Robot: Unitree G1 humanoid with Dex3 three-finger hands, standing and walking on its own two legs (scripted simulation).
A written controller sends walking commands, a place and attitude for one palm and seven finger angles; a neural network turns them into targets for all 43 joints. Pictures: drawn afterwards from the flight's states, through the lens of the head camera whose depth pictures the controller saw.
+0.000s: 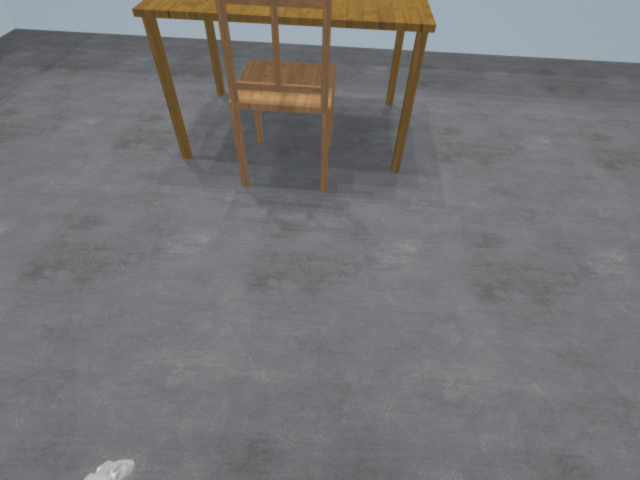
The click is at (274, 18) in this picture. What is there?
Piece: chair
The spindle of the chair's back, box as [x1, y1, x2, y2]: [270, 6, 280, 85]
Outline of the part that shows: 270,6 275,84 280,85 277,11 276,7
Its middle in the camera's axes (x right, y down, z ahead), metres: -0.17 -0.71 +1.43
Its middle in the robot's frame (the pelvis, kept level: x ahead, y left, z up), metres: +1.53 +0.23 -0.09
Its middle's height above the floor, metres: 0.67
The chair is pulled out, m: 0.00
